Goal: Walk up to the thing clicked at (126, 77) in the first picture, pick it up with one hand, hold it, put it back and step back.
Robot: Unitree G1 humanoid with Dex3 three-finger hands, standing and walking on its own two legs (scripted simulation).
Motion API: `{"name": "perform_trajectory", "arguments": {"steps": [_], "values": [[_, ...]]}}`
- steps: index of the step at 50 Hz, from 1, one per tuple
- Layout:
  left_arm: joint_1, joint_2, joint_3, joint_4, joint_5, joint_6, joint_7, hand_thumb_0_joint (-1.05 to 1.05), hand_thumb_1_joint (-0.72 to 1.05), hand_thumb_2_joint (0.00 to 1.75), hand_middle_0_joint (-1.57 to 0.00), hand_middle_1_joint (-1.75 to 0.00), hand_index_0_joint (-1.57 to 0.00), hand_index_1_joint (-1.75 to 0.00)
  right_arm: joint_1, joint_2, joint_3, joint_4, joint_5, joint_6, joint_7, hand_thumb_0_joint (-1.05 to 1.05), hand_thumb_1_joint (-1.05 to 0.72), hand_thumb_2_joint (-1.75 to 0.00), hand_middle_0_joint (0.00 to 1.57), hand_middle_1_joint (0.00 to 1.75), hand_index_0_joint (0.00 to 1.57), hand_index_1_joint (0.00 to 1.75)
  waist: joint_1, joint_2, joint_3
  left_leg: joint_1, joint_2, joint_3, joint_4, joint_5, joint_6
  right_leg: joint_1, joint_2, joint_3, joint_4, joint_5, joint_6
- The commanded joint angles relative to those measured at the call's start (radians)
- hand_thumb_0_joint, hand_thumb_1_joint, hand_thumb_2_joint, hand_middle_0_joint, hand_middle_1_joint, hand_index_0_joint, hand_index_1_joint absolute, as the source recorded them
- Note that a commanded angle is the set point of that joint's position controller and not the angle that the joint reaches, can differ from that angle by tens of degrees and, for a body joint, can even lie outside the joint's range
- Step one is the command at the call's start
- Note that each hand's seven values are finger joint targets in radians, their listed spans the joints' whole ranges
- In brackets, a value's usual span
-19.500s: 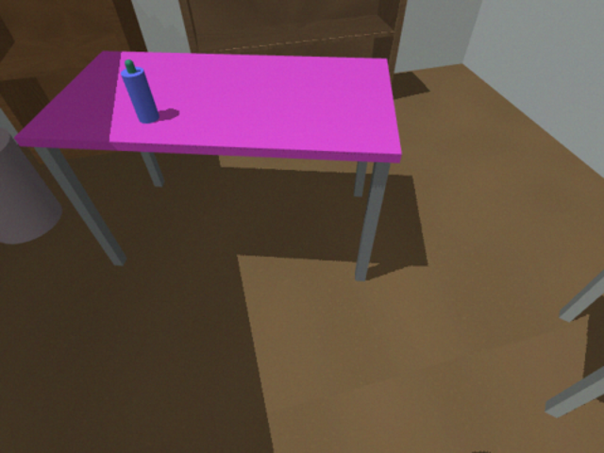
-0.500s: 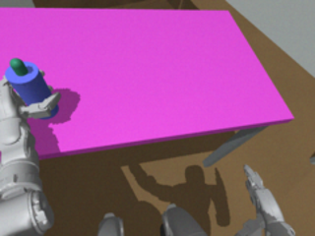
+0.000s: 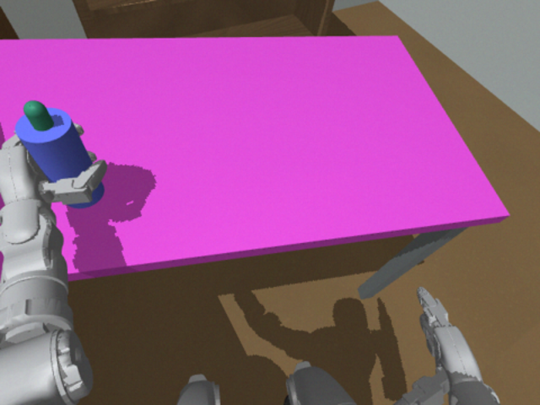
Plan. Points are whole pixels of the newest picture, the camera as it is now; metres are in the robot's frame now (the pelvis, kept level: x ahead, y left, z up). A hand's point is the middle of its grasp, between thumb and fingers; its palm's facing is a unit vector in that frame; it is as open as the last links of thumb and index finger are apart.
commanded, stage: settle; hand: left
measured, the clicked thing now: (61, 155) +0.47 +0.24 +0.08
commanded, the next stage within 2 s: lift in 0.44 s
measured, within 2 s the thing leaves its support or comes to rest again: neither
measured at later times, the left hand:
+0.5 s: hand (71, 148) +0.48 +0.23 +0.09, palm faces +0.21 -0.98 -0.01, open 8.3 cm
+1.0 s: hand (65, 137) +0.45 +0.21 +0.14, palm faces +0.19 -0.98 -0.02, open 8.3 cm
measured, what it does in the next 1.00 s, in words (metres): stands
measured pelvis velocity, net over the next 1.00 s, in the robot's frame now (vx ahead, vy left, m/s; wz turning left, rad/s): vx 0.02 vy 0.00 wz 0.00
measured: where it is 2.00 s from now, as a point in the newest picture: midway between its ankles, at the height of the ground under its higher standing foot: outside the picture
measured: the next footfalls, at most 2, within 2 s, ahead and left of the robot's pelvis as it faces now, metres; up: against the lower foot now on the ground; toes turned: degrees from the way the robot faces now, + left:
none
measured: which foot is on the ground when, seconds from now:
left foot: down 0.00-1.00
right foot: down 0.00-1.00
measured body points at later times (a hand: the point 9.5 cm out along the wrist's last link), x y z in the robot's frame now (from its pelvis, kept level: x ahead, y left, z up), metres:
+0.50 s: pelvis +0.00 +0.00 +0.01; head +0.10 +0.03 +0.45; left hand +0.46 +0.28 +0.09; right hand +0.16 -0.26 -0.01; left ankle +0.01 +0.12 -0.66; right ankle +0.01 -0.15 -0.66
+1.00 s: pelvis +0.02 +0.00 +0.03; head +0.07 +0.01 +0.48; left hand +0.44 +0.26 +0.14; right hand +0.17 -0.26 +0.00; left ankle +0.01 +0.12 -0.66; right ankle +0.01 -0.15 -0.66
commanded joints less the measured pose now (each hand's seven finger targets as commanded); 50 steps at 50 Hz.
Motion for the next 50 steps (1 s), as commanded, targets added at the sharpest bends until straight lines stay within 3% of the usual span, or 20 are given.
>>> {"name": "perform_trajectory", "arguments": {"steps": [1,4,5,7,10,11,12,16,17,20,22,24,27,31,39,40,44,47,48,50], "values": [[-0.504,0.242,0.010,-0.267,-0.042,-0.079,-0.007,0.00,0.37,1.35,-1.32,-1.41,-1.32,-1.43,0.023,-0.138,-0.081,-0.139,0.009,-0.049,-0.018,0.00,0.56,-0.05,0.05,0.05,0.05,0.05,0.013,0.219,-0.488,0.435,0.004,0.024,-0.139,0.469,0.007,0.158,0.004,-0.037,-0.104,0.377,-0.048],[-0.512,0.268,0.025,-0.249,-0.045,-0.074,-0.007,0.00,0.41,1.37,-1.33,-1.42,-1.33,-1.44,-0.023,-0.168,-0.106,-0.152,0.013,-0.054,-0.025,0.00,0.56,-0.05,0.05,0.05,0.05,0.05,0.012,0.169,-0.473,0.398,0.003,0.027,-0.158,0.400,0.014,0.187,0.003,-0.033,-0.120,0.356,-0.046],[-0.535,0.268,0.011,-0.263,-0.041,-0.076,-0.005,0.00,0.41,1.37,-1.33,-1.43,-1.34,-1.44,-0.020,-0.145,-0.083,-0.153,0.012,-0.055,-0.024,0.00,0.56,-0.05,0.05,0.05,0.05,0.05,0.014,0.163,-0.485,0.392,-0.002,0.034,-0.156,0.400,0.019,0.208,0.002,-0.027,-0.128,0.374,-0.042],[-0.544,0.282,0.022,-0.262,-0.046,-0.081,-0.004,0.00,0.39,1.38,-1.33,-1.44,-1.34,-1.45,-0.021,-0.149,-0.085,-0.146,0.015,-0.056,-0.029,0.00,0.57,-0.05,0.05,0.05,0.05,0.05,0.025,0.168,-0.488,0.391,-0.004,0.036,-0.164,0.390,0.019,0.228,0.001,-0.026,-0.130,0.369,-0.041],[-0.525,0.313,0.047,-0.254,-0.050,-0.087,-0.007,0.00,0.41,1.39,-1.34,-1.45,-1.35,-1.47,-0.010,-0.171,-0.109,-0.148,0.018,-0.053,-0.034,0.00,0.56,-0.05,0.05,0.05,0.05,0.05,0.021,0.149,-0.527,0.420,-0.003,0.038,-0.164,0.430,0.021,0.257,-0.001,-0.025,-0.133,0.406,-0.039],[-0.540,0.302,0.030,-0.279,-0.046,-0.088,-0.009,0.00,0.42,1.39,-1.34,-1.45,-1.34,-1.46,0.012,-0.155,-0.091,-0.143,0.016,-0.051,-0.033,0.00,0.56,-0.05,0.05,0.05,0.05,0.05,0.019,0.166,-0.534,0.429,-0.006,0.041,-0.162,0.446,0.020,0.262,-0.002,-0.022,-0.134,0.425,-0.037],[-0.515,0.314,0.050,-0.249,-0.046,-0.082,-0.006,0.00,0.41,1.39,-1.33,-1.44,-1.34,-1.46,0.025,-0.159,-0.093,-0.135,0.018,-0.048,-0.033,0.00,0.56,-0.05,0.05,0.05,0.05,0.05,0.027,0.153,-0.518,0.438,-0.005,0.038,-0.169,0.448,0.018,0.254,0.000,-0.025,-0.137,0.413,-0.039],[-0.592,0.308,0.029,-0.346,-0.051,-0.091,-0.005,0.00,0.45,1.41,-1.35,-1.45,-1.35,-1.47,-0.003,-0.141,-0.089,-0.124,0.021,-0.054,-0.032,0.00,0.56,-0.05,0.05,0.05,0.05,0.05,0.031,0.227,-0.542,0.488,-0.007,0.037,-0.174,0.458,0.011,0.235,-0.001,-0.023,-0.144,0.398,-0.044],[-0.574,0.325,0.043,-0.317,-0.049,-0.085,-0.001,0.00,0.42,1.41,-1.35,-1.46,-1.35,-1.47,0.011,-0.140,-0.087,-0.105,0.019,-0.053,-0.033,0.00,0.56,-0.05,0.05,0.05,0.05,0.05,0.030,0.211,-0.536,0.479,-0.006,0.040,-0.173,0.465,0.014,0.249,-0.001,-0.024,-0.149,0.416,-0.041],[-0.580,0.306,0.035,-0.320,-0.049,-0.079,0.007,0.00,0.44,1.42,-1.33,-1.45,-1.34,-1.47,-0.006,-0.160,-0.111,-0.083,0.018,-0.053,-0.038,0.00,0.56,-0.05,0.05,0.05,0.05,0.05,0.023,0.203,-0.495,0.465,-0.006,0.042,-0.191,0.427,0.014,0.239,-0.002,-0.021,-0.160,0.391,-0.043],[-0.584,0.279,0.012,-0.304,-0.045,-0.072,0.005,0.00,0.44,1.41,-1.33,-1.44,-1.33,-1.46,-0.036,-0.130,-0.081,-0.085,0.020,-0.057,-0.034,0.00,0.57,-0.05,0.05,0.05,0.05,0.05,0.031,0.218,-0.489,0.481,-0.005,0.041,-0.191,0.444,0.012,0.231,-0.002,-0.022,-0.164,0.391,-0.044],[-0.569,0.297,0.019,-0.291,-0.045,-0.063,0.008,0.00,0.44,1.42,-1.34,-1.46,-1.35,-1.47,-0.040,-0.159,-0.110,-0.073,0.023,-0.057,-0.038,0.00,0.57,-0.05,0.05,0.05,0.05,0.05,0.034,0.215,-0.479,0.482,-0.004,0.038,-0.200,0.458,0.009,0.240,0.000,-0.025,-0.166,0.395,-0.046],[-0.571,0.273,0.000,-0.283,-0.047,-0.056,-0.003,0.00,0.46,1.43,-1.35,-1.47,-1.35,-1.48,-0.041,-0.148,-0.095,-0.068,0.024,-0.061,-0.037,0.00,0.57,-0.05,0.05,0.05,0.05,0.05,0.031,0.208,-0.488,0.516,0.006,0.027,-0.209,0.487,0.003,0.228,0.003,-0.034,-0.165,0.392,-0.049],[-0.519,0.275,0.012,-0.272,-0.060,-0.035,-0.007,0.00,0.46,1.38,-1.33,-1.46,-1.36,-1.46,-0.013,-0.175,-0.119,-0.091,0.027,-0.060,-0.038,0.00,0.57,-0.05,0.05,0.05,0.05,0.05,0.032,0.168,-0.528,0.538,0.004,0.033,-0.201,0.564,0.011,0.283,0.002,-0.033,-0.176,0.471,-0.042],[-0.516,0.224,-0.028,-0.439,-0.066,-0.014,0.014,0.00,0.47,1.38,-1.33,-1.45,-1.35,-1.45,-0.023,-0.139,-0.101,-0.093,0.037,-0.062,-0.038,0.00,0.57,-0.04,0.05,0.05,0.05,0.05,0.071,0.191,-0.527,0.577,-0.001,0.040,-0.234,0.575,0.006,0.328,0.000,-0.029,-0.196,0.483,-0.040],[-0.522,0.219,-0.028,-0.434,-0.072,-0.008,0.015,0.00,0.48,1.39,-1.34,-1.47,-1.36,-1.47,-0.019,-0.146,-0.117,-0.077,0.039,-0.065,-0.042,0.00,0.58,-0.04,0.05,0.05,0.05,0.05,0.063,0.191,-0.504,0.572,-0.004,0.047,-0.236,0.555,0.007,0.329,0.000,-0.026,-0.205,0.482,-0.038],[-0.464,0.204,-0.034,-0.552,-0.072,0.022,0.036,0.00,0.44,1.39,-1.32,-1.46,-1.34,-1.45,-0.010,-0.134,-0.107,-0.068,0.042,-0.066,-0.046,0.00,0.57,-0.05,0.05,0.05,0.05,0.05,0.090,0.215,-0.540,0.627,0.001,0.044,-0.250,0.623,0.000,0.366,-0.001,-0.031,-0.207,0.515,-0.040],[-0.391,0.151,-0.062,-0.608,-0.086,0.063,0.046,0.00,0.46,1.39,-1.32,-1.46,-1.34,-1.46,0.021,-0.144,-0.130,-0.020,0.049,-0.065,-0.053,0.00,0.58,-0.04,0.05,0.05,0.05,0.05,0.089,0.193,-0.496,0.638,0.000,0.044,-0.265,0.636,0.001,0.384,0.000,-0.032,-0.223,0.531,-0.038],[-0.369,0.176,-0.034,-0.620,-0.091,0.078,0.051,0.00,0.45,1.39,-1.32,-1.46,-1.34,-1.46,0.018,-0.173,-0.155,-0.001,0.050,-0.066,-0.056,0.00,0.58,-0.04,0.05,0.05,0.05,0.05,0.097,0.184,-0.478,0.635,0.000,0.045,-0.272,0.632,-0.001,0.389,0.000,-0.033,-0.228,0.526,-0.038],[-0.369,0.117,-0.080,-0.666,-0.094,0.112,0.058,0.00,0.43,1.37,-1.32,-1.45,-1.35,-1.45,-0.038,-0.158,-0.144,-0.027,0.057,-0.073,-0.060,0.00,0.58,-0.04,0.05,0.05,0.05,0.05,0.092,0.150,-0.440,0.620,-0.004,0.051,-0.296,0.550,0.007,0.405,0.001,-0.030,-0.254,0.495,-0.033]]}}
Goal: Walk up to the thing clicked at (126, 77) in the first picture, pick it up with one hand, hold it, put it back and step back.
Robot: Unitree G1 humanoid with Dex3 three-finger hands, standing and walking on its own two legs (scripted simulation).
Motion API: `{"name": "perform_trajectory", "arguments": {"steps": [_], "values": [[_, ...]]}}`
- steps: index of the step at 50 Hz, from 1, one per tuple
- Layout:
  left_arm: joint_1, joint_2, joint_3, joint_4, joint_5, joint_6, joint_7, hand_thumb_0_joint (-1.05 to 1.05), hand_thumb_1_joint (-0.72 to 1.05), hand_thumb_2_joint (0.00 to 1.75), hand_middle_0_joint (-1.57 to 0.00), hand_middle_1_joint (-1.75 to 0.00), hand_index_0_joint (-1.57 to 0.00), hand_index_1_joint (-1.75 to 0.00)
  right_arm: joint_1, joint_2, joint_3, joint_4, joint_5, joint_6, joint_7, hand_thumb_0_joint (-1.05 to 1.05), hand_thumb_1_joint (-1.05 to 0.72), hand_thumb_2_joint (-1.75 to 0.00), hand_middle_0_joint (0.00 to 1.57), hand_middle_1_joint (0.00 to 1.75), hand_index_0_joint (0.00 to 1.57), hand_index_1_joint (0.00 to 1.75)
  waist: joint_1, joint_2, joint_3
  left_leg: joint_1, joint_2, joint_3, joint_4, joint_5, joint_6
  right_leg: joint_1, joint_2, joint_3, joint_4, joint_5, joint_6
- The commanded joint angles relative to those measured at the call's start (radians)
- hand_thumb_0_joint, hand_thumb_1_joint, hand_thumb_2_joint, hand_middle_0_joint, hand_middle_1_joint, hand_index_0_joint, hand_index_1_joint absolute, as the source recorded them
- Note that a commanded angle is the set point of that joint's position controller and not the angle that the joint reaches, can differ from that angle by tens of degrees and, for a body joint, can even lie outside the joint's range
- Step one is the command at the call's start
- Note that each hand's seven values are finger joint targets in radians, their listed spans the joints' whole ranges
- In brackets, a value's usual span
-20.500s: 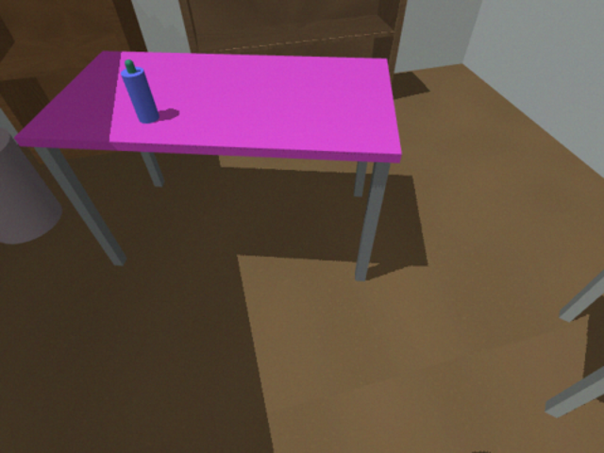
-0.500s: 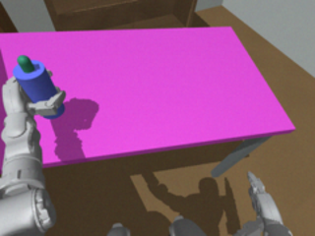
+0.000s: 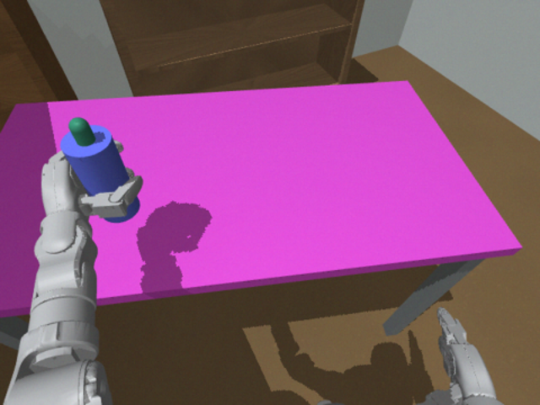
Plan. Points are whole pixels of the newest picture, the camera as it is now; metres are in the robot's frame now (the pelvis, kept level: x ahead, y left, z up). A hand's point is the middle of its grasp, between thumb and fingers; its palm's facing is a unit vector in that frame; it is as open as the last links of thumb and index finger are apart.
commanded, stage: lift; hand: left
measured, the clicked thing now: (101, 170) +0.44 +0.22 +0.13
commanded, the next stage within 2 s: hold in 0.90 s
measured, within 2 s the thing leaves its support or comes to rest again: neither
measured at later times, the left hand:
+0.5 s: hand (106, 189) +0.37 +0.18 +0.17, palm faces +0.21 -0.98 -0.02, open 8.3 cm
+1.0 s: hand (99, 189) +0.34 +0.17 +0.20, palm faces +0.21 -0.98 +0.00, open 8.3 cm
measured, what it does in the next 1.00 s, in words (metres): stands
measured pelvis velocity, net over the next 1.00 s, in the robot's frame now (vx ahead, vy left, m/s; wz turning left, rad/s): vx -0.01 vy -0.01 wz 0.02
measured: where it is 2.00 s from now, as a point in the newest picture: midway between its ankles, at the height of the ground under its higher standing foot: outside the picture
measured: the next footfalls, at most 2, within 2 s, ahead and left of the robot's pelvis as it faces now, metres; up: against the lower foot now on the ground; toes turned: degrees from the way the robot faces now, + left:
none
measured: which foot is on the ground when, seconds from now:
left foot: down 0.00-1.00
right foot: down 0.00-1.00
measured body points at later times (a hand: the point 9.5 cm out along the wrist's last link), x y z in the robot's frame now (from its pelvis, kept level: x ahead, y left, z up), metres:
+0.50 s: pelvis -0.01 -0.01 +0.02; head -0.01 -0.01 +0.47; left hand +0.35 +0.24 +0.17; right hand +0.15 -0.27 -0.03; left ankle +0.00 +0.12 -0.69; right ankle -0.01 -0.15 -0.69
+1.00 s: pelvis -0.01 -0.01 +0.03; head -0.03 -0.03 +0.48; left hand +0.32 +0.23 +0.20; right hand +0.15 -0.27 -0.03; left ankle +0.00 +0.12 -0.69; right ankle -0.01 -0.15 -0.69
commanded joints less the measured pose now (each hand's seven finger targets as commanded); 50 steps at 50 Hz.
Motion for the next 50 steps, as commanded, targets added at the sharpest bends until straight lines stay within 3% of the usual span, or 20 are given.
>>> {"name": "perform_trajectory", "arguments": {"steps": [1,4,5,8,13,16,18,19,20,22,23,24,27,31,35,42,45,46,48,50], "values": [[-0.503,0.224,0.018,-0.443,-0.046,-0.051,0.022,0.00,0.40,1.38,-1.32,-1.46,-1.35,-1.46,-0.030,-0.153,-0.089,-0.142,0.014,-0.060,-0.028,0.00,0.58,-0.04,0.05,0.05,0.05,0.05,0.019,0.106,-0.423,0.368,-0.001,0.020,-0.123,0.488,0.003,0.180,0.011,-0.057,-0.085,0.436,-0.034],[-0.448,0.197,0.012,-0.446,-0.049,-0.009,0.039,0.00,0.39,1.37,-1.32,-1.45,-1.34,-1.45,-0.035,-0.142,-0.082,-0.098,0.023,-0.062,-0.034,0.00,0.57,-0.04,0.05,0.05,0.05,0.05,0.037,0.062,-0.348,0.340,-0.007,0.032,-0.148,0.435,0.008,0.194,0.007,-0.053,-0.113,0.412,-0.030],[-0.435,0.193,0.018,-0.447,-0.052,0.006,0.045,0.00,0.41,1.39,-1.32,-1.46,-1.34,-1.46,-0.053,-0.173,-0.111,-0.110,0.025,-0.065,-0.041,0.00,0.58,-0.04,0.05,0.05,0.05,0.05,0.031,0.033,-0.333,0.346,-0.007,0.033,-0.161,0.415,0.009,0.200,0.008,-0.055,-0.122,0.396,-0.029],[-0.427,0.159,-0.009,-0.501,-0.049,0.049,0.051,0.00,0.40,1.39,-1.33,-1.47,-1.36,-1.47,-0.059,-0.152,-0.090,-0.076,0.028,-0.081,-0.044,0.00,0.58,-0.04,0.05,0.05,0.05,0.05,0.042,0.026,-0.268,0.333,-0.013,0.037,-0.200,0.321,0.008,0.207,0.005,-0.057,-0.149,0.319,-0.030],[-0.368,0.118,-0.033,-0.611,-0.049,0.112,0.062,0.00,0.39,1.36,-1.32,-1.46,-1.35,-1.45,-0.037,-0.137,-0.083,-0.052,0.030,-0.096,-0.052,0.00,0.58,-0.04,0.05,0.05,0.05,0.05,0.051,0.033,-0.305,0.393,-0.017,0.044,-0.204,0.408,0.005,0.257,0.001,-0.061,-0.154,0.392,-0.028],[-0.365,0.144,-0.016,-0.701,-0.049,0.140,0.071,0.00,0.40,1.36,-1.31,-1.44,-1.34,-1.44,-0.089,-0.149,-0.088,-0.055,0.032,-0.110,-0.061,0.00,0.57,-0.04,0.05,0.05,0.05,0.05,0.065,0.045,-0.297,0.395,-0.022,0.047,-0.217,0.380,0.004,0.279,-0.004,-0.057,-0.171,0.370,-0.026],[-0.361,0.123,-0.036,-0.753,-0.043,0.158,0.079,0.00,0.40,1.37,-1.32,-1.46,-1.34,-1.46,-0.098,-0.100,-0.041,-0.043,0.032,-0.123,-0.059,0.00,0.57,-0.04,0.05,0.05,0.05,0.05,0.074,0.056,-0.261,0.390,-0.025,0.048,-0.236,0.326,0.003,0.280,-0.007,-0.055,-0.190,0.319,-0.029],[-0.356,0.130,-0.017,-0.764,-0.050,0.163,0.083,0.00,0.40,1.38,-1.32,-1.46,-1.34,-1.46,-0.098,-0.132,-0.070,-0.054,0.031,-0.130,-0.067,0.00,0.57,-0.04,0.05,0.05,0.05,0.05,0.059,0.029,-0.291,0.419,-0.022,0.044,-0.236,0.343,0.005,0.290,-0.006,-0.056,-0.191,0.334,-0.025],[-0.347,0.126,-0.024,-0.793,-0.049,0.171,0.087,0.00,0.40,1.37,-1.32,-1.46,-1.35,-1.46,-0.102,-0.119,-0.059,-0.027,0.029,-0.132,-0.070,0.00,0.57,-0.04,0.05,0.05,0.05,0.05,0.074,0.044,-0.273,0.408,-0.023,0.043,-0.242,0.344,0.003,0.293,-0.007,-0.058,-0.193,0.332,-0.028],[-0.315,0.137,-0.001,-0.808,-0.056,0.194,0.092,0.00,0.42,1.38,-1.33,-1.48,-1.35,-1.47,-0.095,-0.151,-0.084,-0.016,0.026,-0.143,-0.079,0.00,0.57,-0.04,0.05,0.05,0.05,0.05,0.068,0.037,-0.265,0.426,-0.020,0.042,-0.248,0.368,0.003,0.300,-0.006,-0.059,-0.196,0.352,-0.026],[-0.306,0.106,-0.030,-0.819,-0.055,0.205,0.089,0.00,0.43,1.38,-1.32,-1.47,-1.34,-1.46,-0.079,-0.113,-0.054,0.010,0.027,-0.147,-0.075,0.00,0.57,-0.04,0.05,0.05,0.05,0.05,0.069,0.055,-0.253,0.431,-0.020,0.043,-0.248,0.383,0.001,0.303,-0.007,-0.060,-0.196,0.364,-0.027],[-0.311,0.128,-0.014,-0.834,-0.054,0.214,0.092,0.00,0.41,1.39,-1.33,-1.48,-1.36,-1.48,-0.093,-0.135,-0.072,-0.001,0.027,-0.151,-0.077,0.00,0.57,-0.04,0.05,0.05,0.05,0.05,0.065,0.046,-0.273,0.440,-0.021,0.044,-0.246,0.397,0.003,0.320,-0.009,-0.058,-0.201,0.380,-0.026],[-0.295,0.110,-0.022,-0.833,-0.052,0.255,0.090,0.00,0.41,1.39,-1.34,-1.49,-1.36,-1.49,-0.116,-0.124,-0.061,0.046,0.027,-0.170,-0.076,0.00,0.56,-0.04,0.05,0.05,0.05,0.05,0.068,0.032,-0.199,0.427,-0.025,0.045,-0.271,0.329,0.007,0.310,-0.012,-0.057,-0.226,0.323,-0.023],[-0.278,0.079,-0.030,-0.831,-0.065,0.292,0.074,0.00,0.45,1.39,-1.34,-1.48,-1.37,-1.48,-0.125,-0.097,-0.039,0.070,0.027,-0.192,-0.075,0.00,0.57,-0.04,0.05,0.05,0.05,0.05,0.069,-0.002,-0.196,0.435,-0.030,0.049,-0.282,0.304,0.014,0.315,-0.016,-0.058,-0.251,0.304,-0.020],[-0.280,0.075,-0.038,-0.850,-0.067,0.333,0.067,0.00,0.41,1.38,-1.34,-1.48,-1.36,-1.48,-0.163,-0.151,-0.075,0.063,0.029,-0.215,-0.073,0.00,0.56,-0.04,0.05,0.05,0.05,0.05,0.066,-0.005,-0.151,0.454,-0.028,0.043,-0.317,0.251,0.011,0.295,-0.011,-0.068,-0.268,0.238,-0.026],[-0.259,0.077,-0.011,-0.919,-0.077,0.367,0.074,0.00,0.39,1.36,-1.34,-1.47,-1.36,-1.47,-0.161,-0.152,-0.084,0.109,0.028,-0.245,-0.076,0.00,0.55,-0.05,0.05,0.05,0.05,0.05,0.081,0.001,-0.183,0.490,-0.027,0.037,-0.321,0.315,0.009,0.326,-0.012,-0.071,-0.269,0.288,-0.024],[-0.255,0.064,-0.014,-0.961,-0.078,0.364,0.079,0.00,0.36,1.35,-1.34,-1.46,-1.36,-1.47,-0.195,-0.099,-0.042,0.114,0.028,-0.259,-0.074,0.00,0.54,-0.05,0.05,0.05,0.05,0.05,0.099,-0.001,-0.176,0.478,-0.032,0.039,-0.317,0.326,0.010,0.345,-0.015,-0.068,-0.273,0.297,-0.023],[-0.246,0.086,0.009,-0.956,-0.077,0.366,0.080,0.00,0.34,1.35,-1.34,-1.46,-1.35,-1.47,-0.185,-0.125,-0.065,0.112,0.026,-0.261,-0.078,0.00,0.54,-0.05,0.05,0.05,0.05,0.05,0.091,-0.016,-0.197,0.493,-0.033,0.041,-0.314,0.335,0.013,0.355,-0.017,-0.065,-0.276,0.312,-0.019],[-0.242,0.068,-0.010,-0.984,-0.076,0.373,0.081,0.00,0.35,1.36,-1.34,-1.47,-1.36,-1.48,-0.157,-0.101,-0.051,0.154,0.023,-0.267,-0.076,0.00,0.54,-0.05,0.05,0.05,0.05,0.05,0.089,0.027,-0.179,0.492,-0.033,0.043,-0.318,0.338,0.010,0.347,-0.017,-0.062,-0.272,0.314,-0.022],[-0.228,0.066,-0.019,-0.993,-0.071,0.390,0.083,0.00,0.34,1.34,-1.33,-1.46,-1.35,-1.46,-0.159,-0.125,-0.073,0.157,0.022,-0.270,-0.082,0.00,0.54,-0.05,0.05,0.05,0.05,0.05,0.080,0.047,-0.201,0.521,-0.030,0.042,-0.317,0.374,0.006,0.346,-0.016,-0.065,-0.268,0.344,-0.024]]}}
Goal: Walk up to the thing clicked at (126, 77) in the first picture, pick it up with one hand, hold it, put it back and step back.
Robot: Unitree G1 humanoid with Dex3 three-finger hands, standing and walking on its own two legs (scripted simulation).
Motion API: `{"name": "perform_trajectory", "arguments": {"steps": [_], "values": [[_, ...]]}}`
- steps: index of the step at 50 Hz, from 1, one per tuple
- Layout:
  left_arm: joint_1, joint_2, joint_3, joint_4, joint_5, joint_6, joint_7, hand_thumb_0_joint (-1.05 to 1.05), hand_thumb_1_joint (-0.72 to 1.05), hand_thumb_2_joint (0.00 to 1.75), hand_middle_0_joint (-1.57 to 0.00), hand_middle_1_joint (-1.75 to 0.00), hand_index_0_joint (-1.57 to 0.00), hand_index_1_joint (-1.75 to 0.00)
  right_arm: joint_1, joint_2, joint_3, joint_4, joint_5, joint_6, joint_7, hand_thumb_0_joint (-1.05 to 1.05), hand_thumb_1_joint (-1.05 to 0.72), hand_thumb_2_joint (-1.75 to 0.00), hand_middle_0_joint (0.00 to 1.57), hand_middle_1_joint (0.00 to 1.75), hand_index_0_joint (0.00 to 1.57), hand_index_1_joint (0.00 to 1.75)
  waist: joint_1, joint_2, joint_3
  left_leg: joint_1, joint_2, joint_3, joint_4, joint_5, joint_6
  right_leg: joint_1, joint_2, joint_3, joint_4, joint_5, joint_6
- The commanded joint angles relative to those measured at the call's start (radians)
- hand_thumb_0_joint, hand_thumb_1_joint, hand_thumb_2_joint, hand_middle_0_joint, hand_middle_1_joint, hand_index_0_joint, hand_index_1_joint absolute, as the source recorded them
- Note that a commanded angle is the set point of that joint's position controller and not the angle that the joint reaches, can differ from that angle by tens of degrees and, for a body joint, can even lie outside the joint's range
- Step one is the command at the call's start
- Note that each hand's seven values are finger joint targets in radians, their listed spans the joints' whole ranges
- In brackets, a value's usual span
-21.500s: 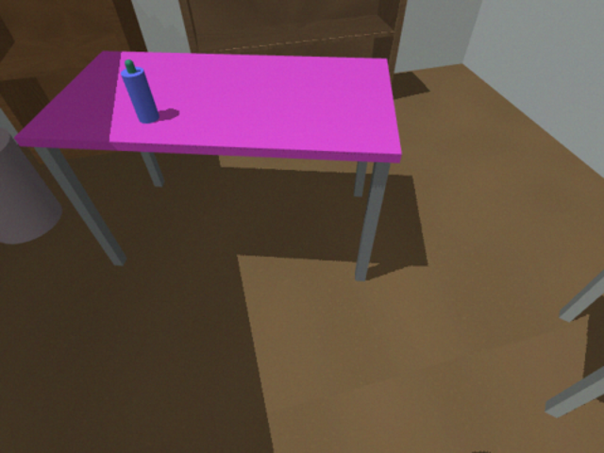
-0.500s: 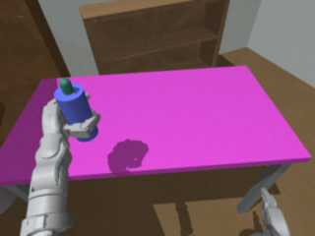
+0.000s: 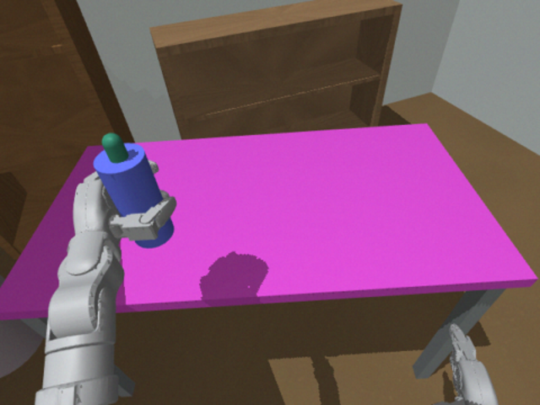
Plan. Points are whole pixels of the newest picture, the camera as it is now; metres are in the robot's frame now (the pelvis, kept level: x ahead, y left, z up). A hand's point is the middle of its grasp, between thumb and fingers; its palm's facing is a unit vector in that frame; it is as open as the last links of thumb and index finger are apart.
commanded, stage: hold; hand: left
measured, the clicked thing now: (134, 190) +0.36 +0.18 +0.19
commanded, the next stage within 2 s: none
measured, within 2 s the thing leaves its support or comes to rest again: neither
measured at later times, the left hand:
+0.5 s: hand (139, 200) +0.34 +0.18 +0.19, palm faces +0.18 -0.98 +0.00, open 8.3 cm
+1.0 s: hand (138, 205) +0.33 +0.17 +0.19, palm faces +0.17 -0.99 +0.00, open 8.3 cm
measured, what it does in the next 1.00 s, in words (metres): stands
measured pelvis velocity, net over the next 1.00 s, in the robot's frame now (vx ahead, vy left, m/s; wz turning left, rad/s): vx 0.00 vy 0.00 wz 0.01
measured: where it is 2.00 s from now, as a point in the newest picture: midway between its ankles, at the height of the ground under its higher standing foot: outside the picture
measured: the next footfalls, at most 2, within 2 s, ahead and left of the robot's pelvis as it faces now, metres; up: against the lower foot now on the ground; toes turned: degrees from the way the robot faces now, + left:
none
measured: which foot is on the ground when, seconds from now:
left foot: down 0.00-1.00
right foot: down 0.00-1.00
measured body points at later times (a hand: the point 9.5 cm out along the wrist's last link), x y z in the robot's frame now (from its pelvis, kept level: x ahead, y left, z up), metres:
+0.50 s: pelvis +0.00 +0.00 +0.00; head -0.02 -0.02 +0.45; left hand +0.32 +0.23 +0.19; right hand +0.17 -0.26 -0.06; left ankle +0.01 +0.13 -0.72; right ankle +0.00 -0.14 -0.72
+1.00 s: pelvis +0.00 +0.00 +0.01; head -0.02 -0.02 +0.45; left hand +0.31 +0.23 +0.19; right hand +0.17 -0.26 -0.07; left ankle +0.01 +0.13 -0.72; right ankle +0.00 -0.14 -0.72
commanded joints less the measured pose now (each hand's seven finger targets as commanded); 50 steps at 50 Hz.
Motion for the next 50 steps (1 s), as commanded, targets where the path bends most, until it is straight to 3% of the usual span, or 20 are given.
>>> {"name": "perform_trajectory", "arguments": {"steps": [1,3,6,9,11,12,13,14,15,20,24,25,29,30,41,42,43,44,45,50], "values": [[-0.472,0.194,0.063,-0.371,-0.019,-0.092,0.005,0.00,0.32,1.29,-1.32,-1.43,-1.34,-1.43,-0.073,-0.113,-0.043,-0.129,0.000,-0.072,-0.013,0.00,0.53,-0.05,0.05,0.05,0.05,0.05,0.004,0.042,-0.285,0.185,-0.008,0.037,-0.085,0.296,0.013,0.040,0.011,-0.064,-0.097,0.299,-0.015],[-0.472,0.179,0.057,-0.388,-0.025,-0.081,0.000,0.00,0.31,1.26,-1.32,-1.42,-1.34,-1.42,-0.097,-0.087,-0.013,-0.156,0.000,-0.078,-0.008,0.00,0.54,-0.05,0.05,0.05,0.05,0.05,0.007,0.006,-0.280,0.172,-0.010,0.037,-0.081,0.307,0.019,0.065,0.009,-0.065,-0.107,0.321,-0.009],[-0.468,0.196,0.065,-0.370,-0.026,-0.063,-0.009,0.00,0.32,1.27,-1.32,-1.42,-1.34,-1.42,-0.121,-0.120,-0.044,-0.137,0.000,-0.084,-0.015,0.00,0.53,-0.05,0.05,0.05,0.05,0.05,-0.005,-0.020,-0.222,0.160,-0.014,0.042,-0.096,0.244,0.025,0.034,0.006,-0.061,-0.132,0.270,-0.004],[-0.468,0.206,0.075,-0.375,-0.025,-0.045,-0.010,0.00,0.33,1.26,-1.31,-1.41,-1.33,-1.41,-0.128,-0.113,-0.036,-0.118,0.000,-0.090,-0.014,0.00,0.53,-0.05,0.05,0.05,0.05,0.05,0.011,-0.008,-0.209,0.154,-0.015,0.039,-0.112,0.218,0.023,0.032,0.007,-0.065,-0.135,0.237,-0.010],[-0.458,0.195,0.083,-0.381,-0.036,-0.035,-0.012,0.00,0.33,1.25,-1.31,-1.41,-1.33,-1.41,-0.125,-0.134,-0.059,-0.122,0.001,-0.094,-0.017,0.00,0.53,-0.05,0.05,0.05,0.05,0.05,0.010,-0.017,-0.221,0.167,-0.013,0.037,-0.114,0.232,0.021,0.037,0.011,-0.072,-0.136,0.245,-0.011],[-0.455,0.167,0.061,-0.377,-0.036,-0.030,-0.015,0.00,0.34,1.25,-1.31,-1.40,-1.33,-1.40,-0.106,-0.125,-0.051,-0.127,-0.002,-0.097,-0.016,0.00,0.53,-0.05,0.05,0.05,0.05,0.05,-0.002,-0.035,-0.236,0.182,-0.009,0.033,-0.115,0.244,0.022,0.042,0.013,-0.074,-0.132,0.255,-0.011],[-0.449,0.186,0.083,-0.389,-0.040,-0.025,-0.014,0.00,0.34,1.25,-1.30,-1.40,-1.32,-1.40,-0.096,-0.113,-0.044,-0.093,0.000,-0.095,-0.014,0.00,0.54,-0.05,0.05,0.05,0.05,0.05,0.012,-0.007,-0.226,0.174,-0.013,0.035,-0.114,0.250,0.021,0.040,0.011,-0.074,-0.134,0.258,-0.011],[-0.424,0.173,0.072,-0.374,-0.038,-0.016,-0.015,0.00,0.32,1.25,-1.30,-1.41,-1.33,-1.40,-0.090,-0.128,-0.056,-0.104,-0.001,-0.099,-0.013,0.00,0.53,-0.05,0.05,0.05,0.05,0.05,0.001,-0.018,-0.231,0.190,-0.010,0.033,-0.113,0.269,0.020,0.044,0.013,-0.077,-0.125,0.273,-0.012],[-0.431,0.169,0.067,-0.399,-0.037,-0.013,-0.017,0.00,0.31,1.24,-1.30,-1.40,-1.32,-1.40,-0.099,-0.098,-0.031,-0.095,0.000,-0.101,-0.009,0.00,0.53,-0.05,0.05,0.05,0.05,0.05,0.020,-0.010,-0.231,0.179,-0.010,0.031,-0.113,0.279,0.017,0.049,0.013,-0.080,-0.121,0.278,-0.014],[-0.440,0.172,0.059,-0.441,-0.033,-0.003,-0.020,0.00,0.32,1.26,-1.31,-1.41,-1.33,-1.41,-0.121,-0.105,-0.034,-0.107,-0.003,-0.108,-0.010,0.00,0.53,-0.05,0.05,0.05,0.05,0.05,0.015,-0.012,-0.224,0.184,-0.014,0.031,-0.119,0.268,0.021,0.056,0.011,-0.076,-0.135,0.270,-0.011],[-0.417,0.184,0.073,-0.494,-0.031,0.007,-0.009,0.00,0.33,1.25,-1.31,-1.41,-1.33,-1.41,-0.145,-0.107,-0.038,-0.088,-0.004,-0.113,-0.016,0.00,0.53,-0.05,0.05,0.05,0.05,0.05,0.025,0.032,-0.244,0.193,-0.017,0.033,-0.118,0.280,0.016,0.062,0.009,-0.073,-0.135,0.278,-0.015],[-0.429,0.184,0.080,-0.499,-0.035,0.011,-0.008,0.00,0.33,1.25,-1.31,-1.41,-1.33,-1.41,-0.133,-0.142,-0.065,-0.099,-0.007,-0.118,-0.020,0.00,0.53,-0.06,0.05,0.05,0.05,0.05,0.006,-0.002,-0.263,0.218,-0.011,0.028,-0.115,0.298,0.016,0.065,0.014,-0.077,-0.131,0.294,-0.013],[-0.404,0.169,0.077,-0.525,-0.040,0.025,-0.003,0.00,0.30,1.24,-1.30,-1.40,-1.32,-1.40,-0.134,-0.104,-0.044,-0.054,-0.007,-0.123,-0.021,0.00,0.53,-0.06,0.05,0.05,0.05,0.05,0.022,0.009,-0.241,0.198,-0.015,0.028,-0.116,0.300,0.016,0.077,0.012,-0.080,-0.133,0.296,-0.013],[-0.382,0.185,0.100,-0.514,-0.042,0.031,-0.003,0.00,0.30,1.25,-1.31,-1.42,-1.33,-1.42,-0.139,-0.114,-0.051,-0.056,-0.008,-0.124,-0.024,0.00,0.52,-0.06,0.05,0.05,0.05,0.05,0.023,-0.012,-0.237,0.193,-0.016,0.029,-0.116,0.298,0.019,0.072,0.011,-0.078,-0.136,0.295,-0.011],[-0.402,0.138,0.045,-0.462,-0.050,0.076,-0.033,0.00,0.32,1.25,-1.32,-1.41,-1.34,-1.41,-0.163,-0.118,-0.041,-0.020,-0.003,-0.135,-0.025,0.00,0.53,-0.05,0.05,0.05,0.05,0.05,0.011,-0.003,-0.190,0.189,-0.022,0.032,-0.143,0.208,0.024,0.028,0.006,-0.075,-0.159,0.222,-0.013],[-0.431,0.153,0.051,-0.482,-0.049,0.070,-0.031,0.00,0.34,1.23,-1.30,-1.39,-1.32,-1.39,-0.172,-0.110,-0.034,-0.017,-0.003,-0.137,-0.025,0.00,0.53,-0.05,0.05,0.05,0.05,0.05,0.016,0.006,-0.188,0.186,-0.024,0.031,-0.142,0.204,0.022,0.026,0.007,-0.077,-0.162,0.215,-0.014],[-0.413,0.173,0.071,-0.497,-0.044,0.067,-0.028,0.00,0.34,1.23,-1.29,-1.38,-1.31,-1.38,-0.175,-0.158,-0.073,-0.046,-0.005,-0.142,-0.029,0.00,0.53,-0.05,0.05,0.05,0.05,0.05,0.011,-0.020,-0.235,0.211,-0.018,0.025,-0.140,0.226,0.021,0.039,0.012,-0.082,-0.152,0.230,-0.014],[-0.412,0.172,0.067,-0.517,-0.043,0.060,-0.024,0.00,0.33,1.22,-1.30,-1.39,-1.33,-1.39,-0.171,-0.121,-0.045,-0.032,-0.003,-0.142,-0.025,0.00,0.53,-0.05,0.05,0.05,0.05,0.05,0.024,-0.011,-0.209,0.190,-0.023,0.028,-0.135,0.224,0.022,0.041,0.010,-0.082,-0.158,0.227,-0.014],[-0.410,0.179,0.086,-0.540,-0.048,0.058,-0.022,0.00,0.31,1.24,-1.30,-1.40,-1.32,-1.40,-0.155,-0.152,-0.071,-0.057,-0.007,-0.147,-0.030,0.00,0.53,-0.06,0.05,0.05,0.05,0.05,0.009,-0.028,-0.266,0.227,-0.019,0.026,-0.128,0.251,0.024,0.062,0.011,-0.081,-0.153,0.253,-0.011],[-0.382,0.202,0.117,-0.552,-0.041,0.036,-0.002,0.00,0.33,1.25,-1.29,-1.42,-1.32,-1.41,-0.171,-0.117,-0.051,-0.034,-0.010,-0.148,-0.036,0.00,0.52,-0.06,0.05,0.05,0.05,0.05,0.029,-0.012,-0.267,0.212,-0.019,0.023,-0.120,0.307,0.018,0.086,0.011,-0.080,-0.141,0.300,-0.011]]}}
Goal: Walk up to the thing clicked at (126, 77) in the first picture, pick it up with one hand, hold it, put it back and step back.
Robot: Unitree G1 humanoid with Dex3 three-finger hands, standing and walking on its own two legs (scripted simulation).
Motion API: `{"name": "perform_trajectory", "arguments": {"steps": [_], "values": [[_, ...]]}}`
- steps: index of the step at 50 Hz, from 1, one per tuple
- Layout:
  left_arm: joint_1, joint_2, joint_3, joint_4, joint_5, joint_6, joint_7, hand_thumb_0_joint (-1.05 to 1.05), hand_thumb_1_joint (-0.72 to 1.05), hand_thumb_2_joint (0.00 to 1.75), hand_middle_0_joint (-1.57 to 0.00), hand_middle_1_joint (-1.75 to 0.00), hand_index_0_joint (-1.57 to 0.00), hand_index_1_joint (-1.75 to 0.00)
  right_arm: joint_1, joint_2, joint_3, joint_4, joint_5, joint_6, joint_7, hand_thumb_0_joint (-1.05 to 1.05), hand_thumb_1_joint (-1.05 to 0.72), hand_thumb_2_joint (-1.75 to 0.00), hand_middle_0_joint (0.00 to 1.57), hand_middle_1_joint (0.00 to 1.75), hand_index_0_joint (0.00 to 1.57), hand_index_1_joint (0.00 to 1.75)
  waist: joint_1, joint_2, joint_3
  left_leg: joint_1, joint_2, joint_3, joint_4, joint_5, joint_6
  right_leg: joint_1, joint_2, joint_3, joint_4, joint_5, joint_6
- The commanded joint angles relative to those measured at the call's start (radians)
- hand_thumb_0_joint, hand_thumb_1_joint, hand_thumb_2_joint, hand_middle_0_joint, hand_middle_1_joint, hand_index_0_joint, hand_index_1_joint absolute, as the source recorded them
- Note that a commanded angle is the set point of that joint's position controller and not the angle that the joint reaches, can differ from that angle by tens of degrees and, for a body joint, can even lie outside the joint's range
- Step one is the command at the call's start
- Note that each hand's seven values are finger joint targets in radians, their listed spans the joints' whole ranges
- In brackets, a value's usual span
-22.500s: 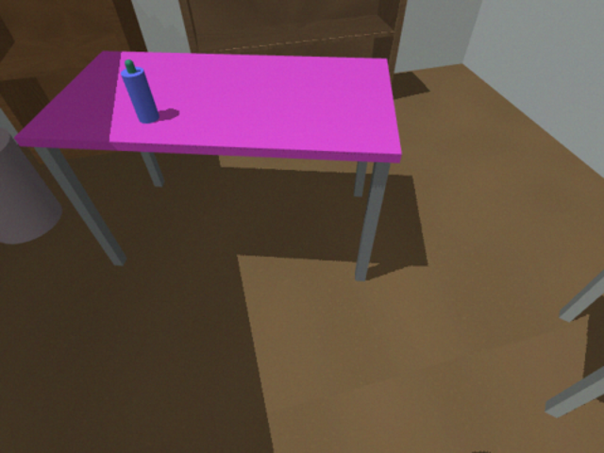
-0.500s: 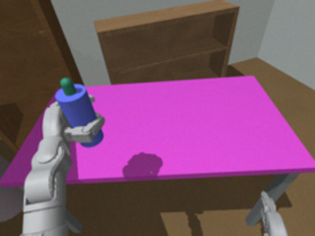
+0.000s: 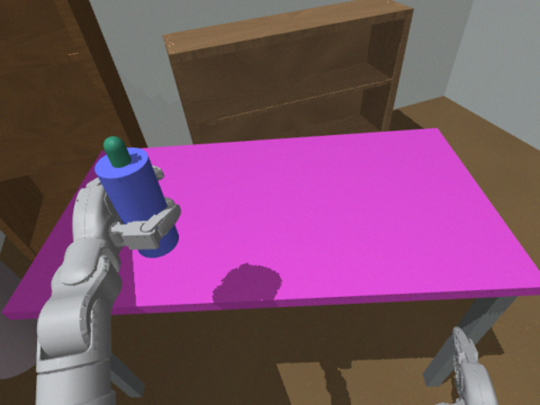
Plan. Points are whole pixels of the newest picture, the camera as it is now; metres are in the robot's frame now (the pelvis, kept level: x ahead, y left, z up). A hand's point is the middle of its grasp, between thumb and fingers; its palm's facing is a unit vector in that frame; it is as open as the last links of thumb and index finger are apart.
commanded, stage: hold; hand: left
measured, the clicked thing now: (137, 197) +0.33 +0.18 +0.21
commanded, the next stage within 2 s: crouch in 1.60 s
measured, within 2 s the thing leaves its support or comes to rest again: neither
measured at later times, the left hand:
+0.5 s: hand (145, 211) +0.33 +0.17 +0.19, palm faces +0.16 -0.99 +0.00, open 8.3 cm
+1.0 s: hand (147, 214) +0.33 +0.17 +0.18, palm faces +0.18 -0.98 +0.01, open 8.3 cm
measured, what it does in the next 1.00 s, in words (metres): stands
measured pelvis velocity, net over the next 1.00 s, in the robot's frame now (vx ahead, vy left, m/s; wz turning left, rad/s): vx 0.00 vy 0.00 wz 0.00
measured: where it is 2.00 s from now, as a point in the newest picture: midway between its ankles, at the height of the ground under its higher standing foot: outside the picture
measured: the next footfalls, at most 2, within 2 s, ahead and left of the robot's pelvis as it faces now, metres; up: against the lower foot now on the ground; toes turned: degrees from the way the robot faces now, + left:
none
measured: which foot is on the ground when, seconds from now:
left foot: down 0.00-1.00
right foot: down 0.00-1.00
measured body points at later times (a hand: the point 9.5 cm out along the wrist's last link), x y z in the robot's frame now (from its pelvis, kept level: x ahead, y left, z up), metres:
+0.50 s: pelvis +0.00 +0.00 +0.00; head -0.02 -0.02 +0.45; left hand +0.31 +0.23 +0.19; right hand +0.16 -0.26 -0.07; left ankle +0.01 +0.13 -0.72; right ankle -0.01 -0.14 -0.72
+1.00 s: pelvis +0.00 +0.00 +0.00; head -0.02 -0.02 +0.45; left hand +0.31 +0.22 +0.18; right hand +0.17 -0.26 -0.07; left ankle +0.01 +0.13 -0.72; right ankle -0.01 -0.14 -0.72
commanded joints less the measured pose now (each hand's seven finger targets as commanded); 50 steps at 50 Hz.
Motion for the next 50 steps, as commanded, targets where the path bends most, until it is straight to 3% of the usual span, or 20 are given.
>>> {"name": "perform_trajectory", "arguments": {"steps": [1,4,8,11,12,18,20,24,27,28,31,36,37,38,39,40,43,46,47,50], "values": [[-0.464,0.220,0.118,-0.351,-0.018,-0.137,0.015,0.00,0.33,1.27,-1.31,-1.43,-1.33,-1.43,-0.116,-0.128,-0.041,-0.171,0.001,-0.066,-0.020,0.00,0.52,-0.06,0.05,0.05,0.05,0.05,0.007,-0.039,-0.258,0.151,-0.011,0.035,-0.068,0.265,0.018,0.026,0.020,-0.066,-0.092,0.270,-0.012],[-0.447,0.219,0.119,-0.359,-0.023,-0.134,0.014,0.00,0.33,1.29,-1.32,-1.45,-1.35,-1.45,-0.132,-0.098,-0.015,-0.163,0.002,-0.068,-0.025,0.00,0.52,-0.06,0.05,0.05,0.05,0.05,0.021,-0.013,-0.259,0.149,-0.015,0.038,-0.067,0.276,0.018,0.044,0.013,-0.061,-0.097,0.282,-0.010],[-0.434,0.188,0.087,-0.264,-0.023,-0.120,-0.005,0.00,0.35,1.31,-1.35,-1.46,-1.36,-1.47,-0.148,-0.103,-0.014,-0.137,0.002,-0.068,-0.024,0.00,0.52,-0.06,0.05,0.05,0.05,0.05,0.003,-0.030,-0.206,0.135,-0.016,0.040,-0.073,0.245,0.022,0.014,0.014,-0.062,-0.103,0.262,-0.010],[-0.446,0.154,0.028,-0.269,-0.019,-0.109,-0.025,0.00,0.33,1.28,-1.34,-1.45,-1.36,-1.45,-0.135,-0.100,-0.011,-0.105,0.004,-0.065,-0.015,0.00,0.53,-0.06,0.05,0.05,0.05,0.05,0.000,0.010,-0.185,0.135,-0.012,0.038,-0.087,0.239,0.016,-0.015,0.021,-0.070,-0.101,0.251,-0.018],[-0.429,0.150,0.040,-0.241,-0.026,-0.102,-0.028,0.00,0.36,1.29,-1.34,-1.45,-1.36,-1.45,-0.115,-0.121,-0.027,-0.125,0.004,-0.068,-0.016,0.00,0.53,-0.06,0.05,0.05,0.05,0.05,-0.014,-0.024,-0.198,0.154,-0.009,0.034,-0.083,0.244,0.019,-0.012,0.023,-0.073,-0.100,0.255,-0.014],[-0.470,0.196,0.084,-0.302,-0.025,-0.113,-0.018,0.00,0.33,1.24,-1.30,-1.41,-1.33,-1.41,-0.116,-0.165,-0.067,-0.164,0.005,-0.073,-0.011,0.00,0.53,-0.05,0.05,0.05,0.05,0.05,-0.011,-0.052,-0.236,0.166,-0.006,0.030,-0.086,0.255,0.019,0.001,0.028,-0.077,-0.100,0.260,-0.014],[-0.477,0.209,0.104,-0.338,-0.026,-0.121,-0.005,0.00,0.36,1.27,-1.29,-1.42,-1.32,-1.42,-0.083,-0.123,-0.035,-0.136,0.003,-0.069,-0.013,0.00,0.53,-0.06,0.05,0.05,0.05,0.05,-0.002,-0.036,-0.252,0.171,-0.012,0.037,-0.073,0.283,0.022,0.019,0.020,-0.069,-0.103,0.290,-0.010],[-0.467,0.217,0.127,-0.344,-0.021,-0.141,0.018,0.00,0.33,1.30,-1.30,-1.45,-1.32,-1.44,-0.139,-0.132,-0.044,-0.183,-0.001,-0.078,-0.024,0.00,0.52,-0.06,0.05,0.05,0.05,0.05,0.010,-0.055,-0.253,0.155,-0.011,0.032,-0.081,0.260,0.019,0.037,0.021,-0.067,-0.103,0.262,-0.011],[-0.492,0.215,0.107,-0.328,-0.013,-0.148,0.018,0.00,0.37,1.32,-1.30,-1.46,-1.33,-1.45,-0.167,-0.087,-0.002,-0.153,0.001,-0.076,-0.025,0.00,0.53,-0.06,0.05,0.05,0.05,0.05,0.022,0.004,-0.219,0.134,-0.016,0.034,-0.091,0.219,0.014,0.020,0.018,-0.064,-0.108,0.224,-0.018],[-0.464,0.207,0.099,-0.308,-0.012,-0.146,0.014,0.00,0.37,1.31,-1.30,-1.45,-1.32,-1.45,-0.161,-0.121,-0.036,-0.142,-0.002,-0.078,-0.028,0.00,0.53,-0.06,0.05,0.05,0.05,0.05,0.010,0.002,-0.210,0.133,-0.014,0.035,-0.093,0.205,0.013,0.013,0.019,-0.064,-0.109,0.211,-0.018],[-0.442,0.168,0.060,-0.255,-0.015,-0.133,-0.007,0.00,0.36,1.31,-1.33,-1.46,-1.35,-1.46,-0.150,-0.095,-0.007,-0.121,-0.004,-0.078,-0.021,0.00,0.52,-0.06,0.05,0.05,0.05,0.05,0.003,0.013,-0.201,0.130,-0.010,0.032,-0.098,0.211,0.012,0.009,0.021,-0.068,-0.109,0.223,-0.020],[-0.424,0.151,0.038,-0.282,-0.027,-0.117,-0.032,0.00,0.35,1.30,-1.34,-1.46,-1.36,-1.46,-0.140,-0.118,-0.022,-0.121,0.000,-0.076,-0.012,0.00,0.53,-0.06,0.05,0.05,0.05,0.05,0.000,-0.012,-0.228,0.159,-0.002,0.026,-0.099,0.251,0.013,0.014,0.030,-0.082,-0.105,0.250,-0.020],[-0.421,0.167,0.059,-0.252,-0.026,-0.113,-0.029,0.00,0.36,1.30,-1.34,-1.45,-1.36,-1.45,-0.147,-0.136,-0.039,-0.111,0.002,-0.074,-0.011,0.00,0.53,-0.06,0.05,0.05,0.05,0.05,0.000,-0.013,-0.209,0.151,-0.003,0.027,-0.100,0.242,0.013,0.003,0.031,-0.081,-0.109,0.243,-0.020],[-0.420,0.156,0.042,-0.278,-0.025,-0.114,-0.029,0.00,0.35,1.29,-1.32,-1.45,-1.35,-1.44,-0.136,-0.135,-0.038,-0.101,0.002,-0.072,-0.010,0.00,0.54,-0.05,0.05,0.05,0.05,0.05,-0.003,-0.027,-0.195,0.153,-0.004,0.027,-0.101,0.233,0.015,-0.006,0.034,-0.083,-0.111,0.237,-0.019],[-0.423,0.194,0.091,-0.269,-0.029,-0.114,-0.023,0.00,0.36,1.30,-1.32,-1.45,-1.34,-1.45,-0.110,-0.171,-0.072,-0.113,0.001,-0.072,-0.015,0.00,0.53,-0.06,0.05,0.05,0.05,0.05,-0.005,-0.056,-0.210,0.155,-0.004,0.028,-0.101,0.227,0.018,-0.001,0.032,-0.078,-0.117,0.233,-0.016],[-0.435,0.173,0.068,-0.285,-0.027,-0.117,-0.019,0.00,0.36,1.29,-1.31,-1.44,-1.33,-1.44,-0.136,-0.149,-0.048,-0.126,0.001,-0.073,-0.011,0.00,0.54,-0.05,0.05,0.05,0.05,0.05,0.002,-0.055,-0.195,0.143,-0.008,0.032,-0.099,0.222,0.019,0.005,0.029,-0.076,-0.118,0.230,-0.015],[-0.424,0.193,0.111,-0.312,-0.029,-0.127,-0.002,0.00,0.38,1.31,-1.29,-1.45,-1.32,-1.44,-0.098,-0.128,-0.040,-0.131,0.003,-0.067,-0.014,0.00,0.54,-0.06,0.05,0.05,0.05,0.05,0.006,-0.068,-0.219,0.155,-0.008,0.032,-0.095,0.244,0.019,0.017,0.029,-0.075,-0.113,0.249,-0.012],[-0.394,0.195,0.111,-0.367,-0.022,-0.146,0.009,0.00,0.36,1.31,-1.29,-1.45,-1.31,-1.44,-0.101,-0.126,-0.044,-0.157,0.000,-0.068,-0.021,0.00,0.53,-0.06,0.05,0.05,0.05,0.05,0.009,-0.059,-0.262,0.171,-0.013,0.038,-0.076,0.303,0.022,0.043,0.020,-0.067,-0.104,0.310,-0.009],[-0.411,0.192,0.100,-0.378,-0.018,-0.151,0.012,0.00,0.37,1.32,-1.30,-1.46,-1.32,-1.45,-0.113,-0.098,-0.016,-0.156,0.000,-0.067,-0.020,0.00,0.53,-0.06,0.05,0.05,0.05,0.05,0.013,-0.045,-0.242,0.154,-0.018,0.043,-0.070,0.300,0.023,0.039,0.016,-0.062,-0.105,0.314,-0.007],[-0.428,0.195,0.092,-0.374,-0.011,-0.161,0.012,0.00,0.37,1.33,-1.31,-1.46,-1.33,-1.46,-0.144,-0.079,-0.004,-0.132,-0.002,-0.069,-0.024,0.00,0.52,-0.06,0.05,0.05,0.05,0.05,0.012,0.008,-0.228,0.152,-0.020,0.043,-0.075,0.284,0.018,0.030,0.012,-0.056,-0.104,0.301,-0.009]]}}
